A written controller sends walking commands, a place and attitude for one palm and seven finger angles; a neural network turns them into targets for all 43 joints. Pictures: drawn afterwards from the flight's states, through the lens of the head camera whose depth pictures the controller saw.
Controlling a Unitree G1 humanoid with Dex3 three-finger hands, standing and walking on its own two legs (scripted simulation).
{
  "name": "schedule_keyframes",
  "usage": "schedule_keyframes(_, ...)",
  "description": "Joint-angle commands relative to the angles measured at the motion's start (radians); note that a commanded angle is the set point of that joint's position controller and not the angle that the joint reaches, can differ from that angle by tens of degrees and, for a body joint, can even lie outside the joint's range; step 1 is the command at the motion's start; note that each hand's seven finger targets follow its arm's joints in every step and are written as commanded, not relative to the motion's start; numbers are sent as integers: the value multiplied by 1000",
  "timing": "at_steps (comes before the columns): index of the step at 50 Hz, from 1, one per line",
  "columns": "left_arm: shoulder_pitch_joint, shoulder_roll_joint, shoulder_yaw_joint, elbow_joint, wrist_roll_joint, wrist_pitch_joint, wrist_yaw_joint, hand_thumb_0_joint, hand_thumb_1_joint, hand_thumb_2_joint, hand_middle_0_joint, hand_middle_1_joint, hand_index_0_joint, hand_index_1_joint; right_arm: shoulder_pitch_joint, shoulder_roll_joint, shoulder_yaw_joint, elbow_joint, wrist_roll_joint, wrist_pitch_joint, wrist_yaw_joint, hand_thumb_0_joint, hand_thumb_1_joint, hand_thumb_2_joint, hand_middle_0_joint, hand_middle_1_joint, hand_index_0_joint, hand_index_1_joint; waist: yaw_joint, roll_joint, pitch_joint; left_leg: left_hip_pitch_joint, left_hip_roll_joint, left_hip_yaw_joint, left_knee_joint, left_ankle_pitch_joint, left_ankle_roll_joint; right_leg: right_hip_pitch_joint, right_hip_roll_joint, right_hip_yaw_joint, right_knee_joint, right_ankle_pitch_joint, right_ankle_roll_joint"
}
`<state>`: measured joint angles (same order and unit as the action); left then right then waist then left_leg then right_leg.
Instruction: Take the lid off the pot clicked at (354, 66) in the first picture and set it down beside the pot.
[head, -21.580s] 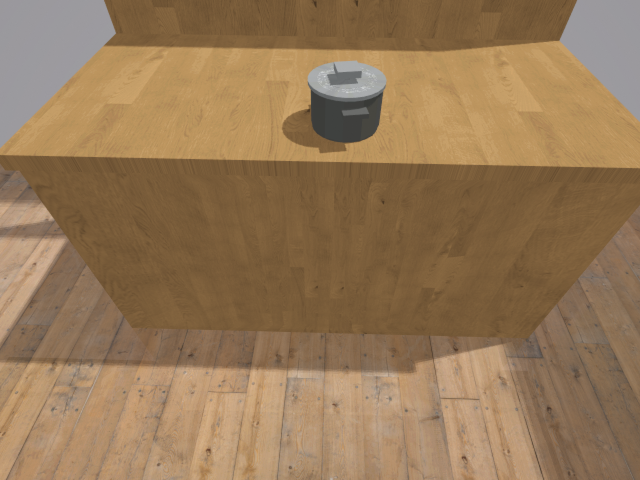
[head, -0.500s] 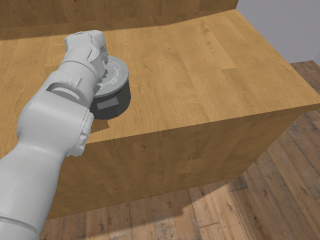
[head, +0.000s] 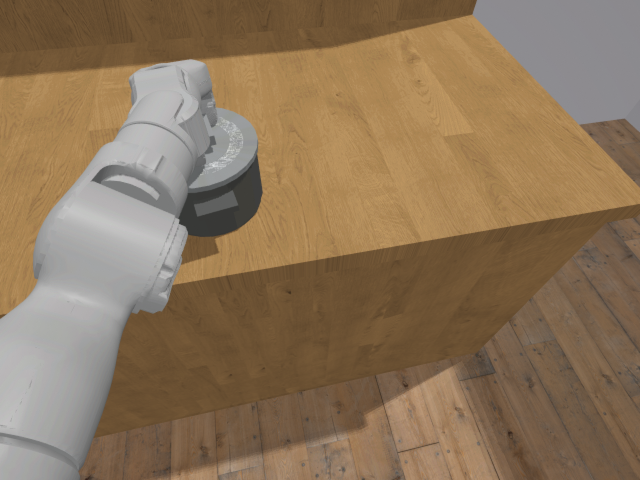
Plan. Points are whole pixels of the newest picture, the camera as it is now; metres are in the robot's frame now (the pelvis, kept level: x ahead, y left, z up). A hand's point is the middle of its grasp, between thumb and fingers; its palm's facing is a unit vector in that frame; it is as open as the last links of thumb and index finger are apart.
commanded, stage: close the fingers and squeeze the knob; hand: left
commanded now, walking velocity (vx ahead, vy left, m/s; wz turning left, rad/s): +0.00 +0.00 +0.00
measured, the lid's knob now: (192, 132) +0.54 +0.09 +0.14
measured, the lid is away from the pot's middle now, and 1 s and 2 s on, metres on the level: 0.00 0.01 0.01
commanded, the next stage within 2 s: lift the lid straight up in 1.08 s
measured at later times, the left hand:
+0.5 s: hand (193, 134) +0.51 +0.08 +0.16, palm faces -0.39 -0.07 -0.92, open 9.0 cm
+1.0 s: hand (193, 135) +0.51 +0.08 +0.16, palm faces -0.40 -0.09 -0.91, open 8.9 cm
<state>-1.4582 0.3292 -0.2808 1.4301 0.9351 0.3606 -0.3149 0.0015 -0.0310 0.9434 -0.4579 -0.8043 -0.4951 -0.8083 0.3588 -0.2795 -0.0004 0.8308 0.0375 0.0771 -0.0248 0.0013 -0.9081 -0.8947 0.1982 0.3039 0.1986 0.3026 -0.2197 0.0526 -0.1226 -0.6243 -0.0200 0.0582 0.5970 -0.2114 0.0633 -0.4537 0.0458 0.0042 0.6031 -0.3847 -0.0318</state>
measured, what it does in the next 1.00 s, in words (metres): stands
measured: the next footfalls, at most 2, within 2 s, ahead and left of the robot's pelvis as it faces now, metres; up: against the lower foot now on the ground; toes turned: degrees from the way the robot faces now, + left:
none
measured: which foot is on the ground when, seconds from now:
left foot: down 0.00-1.00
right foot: down 0.00-1.00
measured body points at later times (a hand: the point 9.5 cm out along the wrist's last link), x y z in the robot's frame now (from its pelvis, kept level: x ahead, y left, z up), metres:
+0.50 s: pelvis +0.01 +0.00 +0.00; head +0.06 -0.01 +0.45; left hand +0.53 +0.08 +0.21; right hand -0.01 -0.27 -0.14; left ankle +0.04 +0.08 -0.72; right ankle -0.06 -0.10 -0.72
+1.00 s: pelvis +0.01 -0.01 +0.00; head +0.06 -0.02 +0.45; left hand +0.52 +0.08 +0.21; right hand +0.00 -0.28 -0.14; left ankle +0.04 +0.08 -0.72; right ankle -0.06 -0.10 -0.72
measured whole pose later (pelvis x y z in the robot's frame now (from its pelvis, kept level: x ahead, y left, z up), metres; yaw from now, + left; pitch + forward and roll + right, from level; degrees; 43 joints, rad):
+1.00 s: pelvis +0.01 -0.01 +0.00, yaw +0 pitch +12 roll +0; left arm -1.40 0.31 -0.31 1.36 0.91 0.36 -0.34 0.02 0.16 0.83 -0.48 -0.99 -0.47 -0.97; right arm 0.32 -0.28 0.00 0.82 0.04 0.10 -0.02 0.00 -0.91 -0.89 0.20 0.30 0.20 0.30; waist -0.19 0.05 -0.12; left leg -0.57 -0.02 0.05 0.57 -0.21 0.05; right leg -0.40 0.05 0.00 0.58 -0.39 -0.04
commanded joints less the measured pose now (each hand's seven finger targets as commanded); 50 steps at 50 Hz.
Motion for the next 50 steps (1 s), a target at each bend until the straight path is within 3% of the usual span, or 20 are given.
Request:
schedule_keyframes(1,-529,145,-9,-144,8,6,14,0,51,918,-492,-974,-492,-974,106,-175,-52,-47,-4,-17,-13,0,-900,-900,200,300,200,300,-15,-55,-355,467,-20,-68,13,268,45,-111,33,-8,-96,431,0)
schedule_keyframes(5,-527,162,-4,-153,20,8,12,0,90,911,-514,-1007,-514,-1007,106,-175,-54,-47,-4,-14,-12,0,-900,-900,200,300,200,300,-18,-63,-392,490,-20,-68,21,312,45,-100,34,-6,-89,468,2)
schedule_keyframes(8,-537,133,-20,-203,12,-3,10,0,122,902,-532,-1028,-532,-1028,95,-171,-58,-54,-3,-15,-5,0,-900,-900,200,300,200,300,-9,-30,-421,535,-16,-78,24,357,43,-111,36,-9,-85,466,1)
schedule_keyframes(10,-518,97,-36,-194,7,1,10,0,143,894,-545,-1040,-545,-1040,95,-170,-59,-53,-4,-14,-4,0,-900,-900,200,300,200,300,-14,-46,-394,536,-15,-81,26,363,44,-129,39,-13,-89,456,1)
schedule_keyframes(12,-506,136,-14,-208,3,-8,10,0,166,884,-559,-1051,-559,-1051,89,-171,-58,-57,-6,-14,-4,0,-900,-900,200,300,200,300,-2,-51,-418,540,-18,-79,26,384,45,-99,35,-7,-87,484,1)
schedule_keyframes(16,-524,76,-41,-206,-12,1,18,0,212,860,-589,-1068,-589,-1068,82,-167,-58,-52,-2,-12,-2,0,-900,-900,200,300,200,300,-10,-56,-371,531,-12,-85,16,341,46,-126,33,-12,-95,447,-2)
schedule_keyframes(19,-535,111,-28,-217,-4,5,20,0,249,838,-614,-1078,-614,-1078,76,-170,-56,-49,-4,-11,-4,0,-900,-900,200,300,200,300,-12,-64,-400,534,-18,-79,14,336,45,-101,33,-6,-92,465,1)
schedule_keyframes(22,-510,60,-54,-207,-13,3,14,0,287,811,-639,-1084,-639,-1084,65,-163,-54,-54,-3,-12,-4,0,-900,-900,200,300,200,300,-10,-61,-381,537,-20,-77,17,351,46,-109,33,-8,-96,475,2)
schedule_keyframes(23,-500,97,-32,-186,-6,9,16,0,300,801,-648,-1085,-648,-1085,67,-168,-54,-47,-1,-8,-5,0,-900,-900,200,300,200,300,-10,-80,-367,517,-19,-75,14,328,46,-103,31,-6,-96,467,2)
schedule_keyframes(27,-525,69,-50,-242,-20,3,12,0,269,865,-599,-1054,-593,-1048,51,-164,-53,-59,-2,-11,-3,0,-900,-900,200,300,200,300,-6,-55,-408,545,-21,-74,16,364,46,-86,29,-3,-90,501,3)
schedule_keyframes(31,-504,104,-29,-226,-23,3,5,0,288,895,-588,-1041,-580,-1035,54,-163,-53,-61,-2,-10,-7,0,-900,-900,200,300,200,300,2,-88,-403,509,-27,-63,13,337,49,-43,23,2,-95,525,2)
schedule_keyframes(32,-495,92,-39,-212,-23,6,2,0,296,901,-588,-1040,-579,-1034,47,-165,-51,-59,-2,-8,-7,0,-900,-900,200,300,200,300,-9,-102,-377,502,-32,-57,15,338,52,-54,25,4,-97,543,7)
schedule_keyframes(33,-497,129,-19,-219,-19,8,1,0,306,907,-588,-1038,-579,-1033,48,-167,-52,-58,-1,-7,-7,0,-900,-900,200,300,200,300,-2,-107,-388,496,-32,-55,12,332,51,-35,24,6,-97,547,9)
schedule_keyframes(36,-505,77,-48,-262,-28,-6,-4,0,337,923,-590,-1037,-583,-1031,42,-156,-54,-71,-1,-11,-7,0,-900,-900,200,300,200,300,2,-68,-403,521,-30,-52,15,352,51,-37,20,8,-100,555,5)
schedule_keyframes(38,-469,150,-11,-206,-14,5,-5,0,360,933,-594,-1039,-587,-1032,43,-168,-50,-61,-1,-2,-11,0,-900,-900,200,300,200,300,1,-115,-361,473,-37,-47,9,321,52,-21,23,9,-100,560,9)
schedule_keyframes(40,-474,140,-20,-199,-12,10,-5,0,382,942,-599,-1042,-593,-1034,38,-166,-46,-61,2,1,-12,0,-900,-900,200,300,200,300,-3,-99,-345,458,-37,-44,1,290,50,-28,20,9,-104,544,8)
schedule_keyframes(44,-472,143,-19,-236,-2,-5,-6,0,426,959,-612,-1053,-609,-1041,39,-163,-52,-71,1,2,-11,0,-900,-900,200,300,200,300,6,-76,-399,504,-33,-49,11,360,49,-23,22,9,-94,570,5)
schedule_keyframes(46,-454,108,-32,-227,-14,-8,-11,0,447,967,-620,-1059,-618,-1046,46,-158,-54,-71,1,2,-10,0,-900,-900,200,300,200,300,5,-93,-370,502,-31,-49,15,365,53,-33,22,6,-103,569,6)
schedule_keyframes(48,-454,171,-4,-184,-3,2,-4,0,469,976,-628,-1065,-626,-1050,39,-170,-49,-62,5,8,-14,0,-900,-900,200,300,200,300,-3,-122,-335,450,-35,-43,0,283,52,-26,21,11,-107,536,10)
schedule_keyframes(50,-484,162,-11,-203,-6,4,0,0,490,985,-637,-1070,-634,-1054,41,-167,-48,-63,4,5,-16,0,-900,-900,200,300,200,300,-4,-98,-342,458,-35,-40,-4,271,52,-28,19,11,-110,530,8)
